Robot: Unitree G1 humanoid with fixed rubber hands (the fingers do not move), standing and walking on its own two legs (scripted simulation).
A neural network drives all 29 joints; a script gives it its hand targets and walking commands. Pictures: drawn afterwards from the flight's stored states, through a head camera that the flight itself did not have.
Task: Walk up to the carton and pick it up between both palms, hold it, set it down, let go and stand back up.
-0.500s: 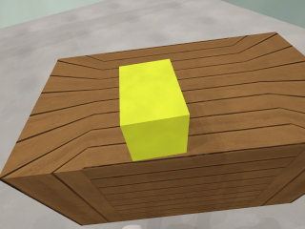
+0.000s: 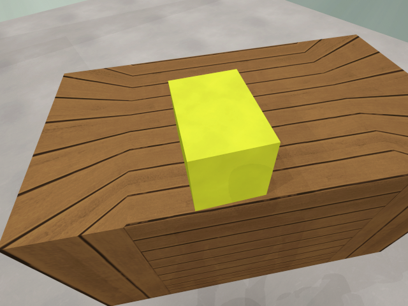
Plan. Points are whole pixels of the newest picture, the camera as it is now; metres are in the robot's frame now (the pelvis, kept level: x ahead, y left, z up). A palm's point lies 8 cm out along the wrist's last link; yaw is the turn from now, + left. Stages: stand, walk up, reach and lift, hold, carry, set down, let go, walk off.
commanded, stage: walk up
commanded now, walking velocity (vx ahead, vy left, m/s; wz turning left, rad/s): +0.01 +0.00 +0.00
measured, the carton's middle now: (216, 137) +0.48 +0.00 +0.04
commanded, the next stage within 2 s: none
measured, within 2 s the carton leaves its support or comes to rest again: neither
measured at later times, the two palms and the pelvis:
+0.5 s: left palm out of the picture -0.01 +0.21 -0.15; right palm out of the picture -0.03 -0.19 -0.14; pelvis +0.02 +0.00 +0.00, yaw +0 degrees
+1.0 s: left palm out of the picture -0.06 +0.08 -0.12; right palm out of the picture +0.11 -0.44 -0.14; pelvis -0.01 -0.17 +0.00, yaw +12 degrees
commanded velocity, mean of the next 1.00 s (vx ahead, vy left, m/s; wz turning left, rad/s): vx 0.00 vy -0.11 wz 0.18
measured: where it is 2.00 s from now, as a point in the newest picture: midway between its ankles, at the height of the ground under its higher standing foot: outside the picture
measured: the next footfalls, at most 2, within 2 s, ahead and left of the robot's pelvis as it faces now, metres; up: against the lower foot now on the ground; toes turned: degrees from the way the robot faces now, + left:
right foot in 0.90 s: +0.03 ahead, -0.27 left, +0.00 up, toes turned +8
left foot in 1.62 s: +0.13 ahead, -0.06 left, +0.00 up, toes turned +15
